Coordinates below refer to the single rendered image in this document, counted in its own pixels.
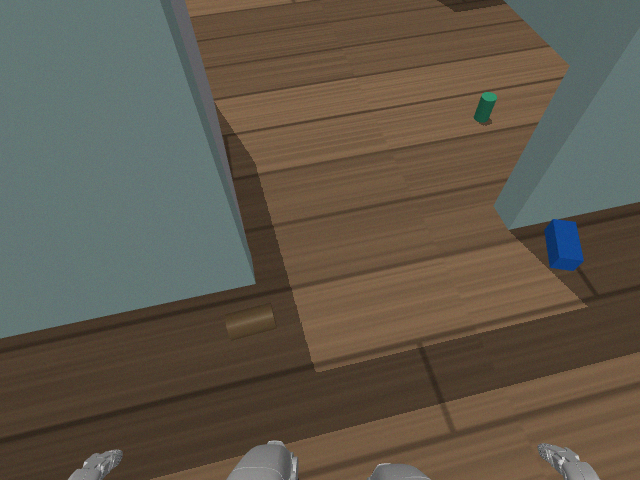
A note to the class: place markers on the left robot hand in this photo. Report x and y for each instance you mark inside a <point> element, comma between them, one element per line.
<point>97,466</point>

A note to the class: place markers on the right robot hand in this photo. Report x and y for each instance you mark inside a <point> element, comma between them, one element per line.
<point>567,462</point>

